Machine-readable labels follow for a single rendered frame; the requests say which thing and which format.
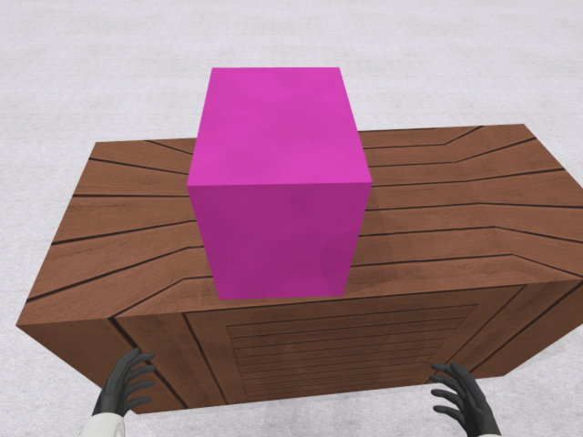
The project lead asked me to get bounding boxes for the pedestal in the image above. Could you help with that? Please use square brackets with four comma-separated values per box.
[16, 124, 583, 414]

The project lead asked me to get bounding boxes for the left robot forearm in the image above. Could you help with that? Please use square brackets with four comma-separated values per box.
[75, 412, 125, 437]

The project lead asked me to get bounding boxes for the carton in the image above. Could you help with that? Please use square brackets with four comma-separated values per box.
[187, 67, 373, 300]

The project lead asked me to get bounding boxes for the robot right hand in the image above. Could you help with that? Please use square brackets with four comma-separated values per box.
[429, 361, 502, 437]

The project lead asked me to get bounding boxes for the robot left hand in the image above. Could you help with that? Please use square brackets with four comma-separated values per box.
[91, 348, 156, 418]

